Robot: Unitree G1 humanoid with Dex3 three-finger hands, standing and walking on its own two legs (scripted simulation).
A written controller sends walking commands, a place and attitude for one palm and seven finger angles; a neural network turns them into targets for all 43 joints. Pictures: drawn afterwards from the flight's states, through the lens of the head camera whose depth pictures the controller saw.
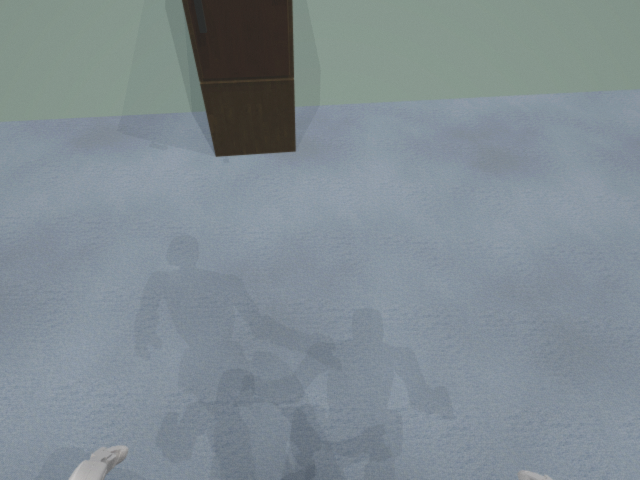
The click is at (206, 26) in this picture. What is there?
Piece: cupboard door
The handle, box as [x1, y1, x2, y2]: [194, 0, 206, 32]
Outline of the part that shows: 194,0 200,32 206,32 201,0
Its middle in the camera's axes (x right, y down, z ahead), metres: -0.45 -0.84 +1.41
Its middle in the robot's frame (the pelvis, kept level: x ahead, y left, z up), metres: +1.60 +0.53 -0.06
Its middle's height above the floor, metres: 0.70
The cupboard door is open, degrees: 0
